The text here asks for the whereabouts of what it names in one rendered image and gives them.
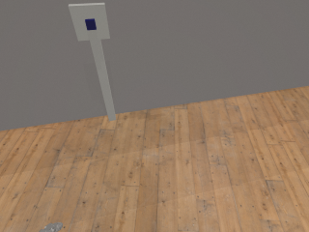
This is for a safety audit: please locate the left robot hand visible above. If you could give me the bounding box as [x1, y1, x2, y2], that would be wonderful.
[39, 222, 63, 232]

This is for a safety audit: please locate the panel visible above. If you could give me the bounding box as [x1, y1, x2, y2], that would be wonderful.
[69, 3, 116, 121]

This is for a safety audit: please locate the button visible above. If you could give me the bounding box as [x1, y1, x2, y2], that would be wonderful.
[85, 18, 97, 31]

